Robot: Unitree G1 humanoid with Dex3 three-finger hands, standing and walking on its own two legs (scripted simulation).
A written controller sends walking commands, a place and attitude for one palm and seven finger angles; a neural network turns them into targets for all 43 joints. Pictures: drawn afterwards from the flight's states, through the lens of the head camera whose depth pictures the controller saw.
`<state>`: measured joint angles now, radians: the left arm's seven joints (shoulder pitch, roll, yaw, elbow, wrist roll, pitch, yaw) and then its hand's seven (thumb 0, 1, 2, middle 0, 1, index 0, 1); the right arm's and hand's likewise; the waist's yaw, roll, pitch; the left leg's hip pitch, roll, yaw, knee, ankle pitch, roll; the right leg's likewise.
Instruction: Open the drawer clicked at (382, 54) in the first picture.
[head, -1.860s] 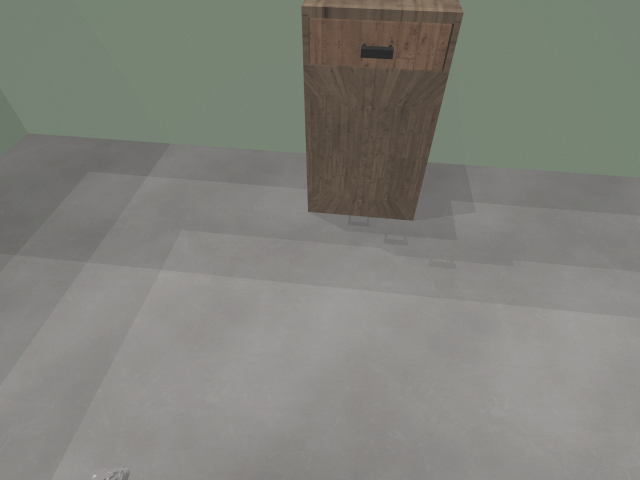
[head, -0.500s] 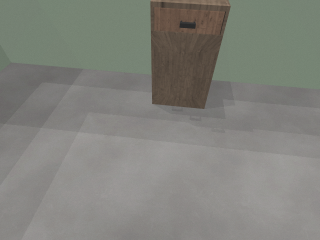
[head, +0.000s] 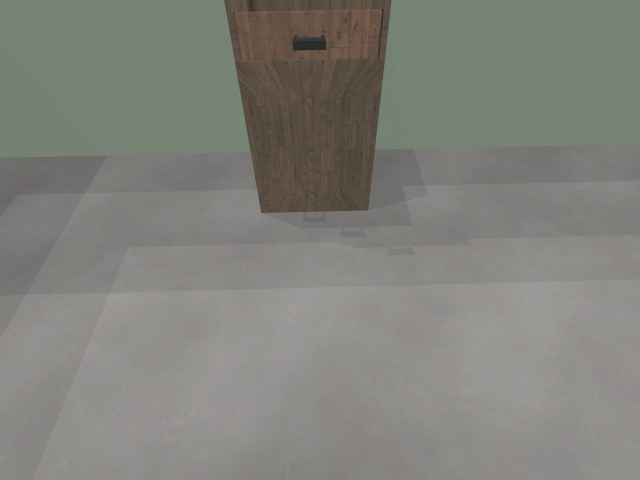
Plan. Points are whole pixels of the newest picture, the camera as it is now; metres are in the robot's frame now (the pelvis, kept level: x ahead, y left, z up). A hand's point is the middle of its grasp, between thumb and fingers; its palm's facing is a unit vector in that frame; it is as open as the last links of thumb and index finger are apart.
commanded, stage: walk to a spot facing it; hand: left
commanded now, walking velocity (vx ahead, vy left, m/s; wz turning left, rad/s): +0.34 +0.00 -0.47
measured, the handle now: (309, 40) +1.30 +0.13 +0.00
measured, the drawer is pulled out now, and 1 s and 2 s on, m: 0.00 0.00 0.00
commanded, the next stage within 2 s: turn to face it in 1.10 s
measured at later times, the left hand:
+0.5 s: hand out of the picture +0.14 +0.21 -0.19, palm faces -0.08 -0.98 -0.17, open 7.4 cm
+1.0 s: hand (314, 249) +0.59 +0.06 -0.15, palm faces -0.56 -0.81 -0.17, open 7.4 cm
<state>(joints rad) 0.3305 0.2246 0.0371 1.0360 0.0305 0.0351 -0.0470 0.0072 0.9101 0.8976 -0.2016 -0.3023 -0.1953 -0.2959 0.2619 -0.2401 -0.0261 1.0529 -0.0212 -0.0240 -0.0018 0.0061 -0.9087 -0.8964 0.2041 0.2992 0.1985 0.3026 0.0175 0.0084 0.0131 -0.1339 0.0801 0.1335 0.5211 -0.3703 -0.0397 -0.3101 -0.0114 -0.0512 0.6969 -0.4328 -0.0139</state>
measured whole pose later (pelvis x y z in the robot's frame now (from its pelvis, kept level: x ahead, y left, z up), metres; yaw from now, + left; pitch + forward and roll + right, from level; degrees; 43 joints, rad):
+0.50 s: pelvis +0.19 +0.03 -0.01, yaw -12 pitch +0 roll -1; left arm 0.46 0.17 0.06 1.08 0.03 -0.04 0.00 0.01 0.91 0.90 -0.21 -0.30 -0.20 -0.30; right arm 0.08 -0.16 -0.03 0.93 -0.02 -0.07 0.02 0.01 -0.91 -0.90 0.20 0.30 0.20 0.30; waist 0.06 -0.02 0.04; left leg -0.44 0.07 0.10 0.61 -0.17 0.01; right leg -0.06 0.03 0.10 0.65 -0.50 -0.02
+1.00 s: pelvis +0.37 -0.02 +0.00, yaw -30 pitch +1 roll +0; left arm 0.06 0.20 0.08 0.92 0.04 0.04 -0.06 0.01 0.91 0.90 -0.20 -0.30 -0.19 -0.30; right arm 0.47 -0.17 -0.04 1.09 -0.03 -0.07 -0.02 0.01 -0.92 -0.90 0.20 0.30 0.19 0.30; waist -0.08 -0.01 0.08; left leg 0.04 0.11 0.42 0.39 -0.41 -0.04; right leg -0.56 -0.08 -0.13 0.72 -0.19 -0.02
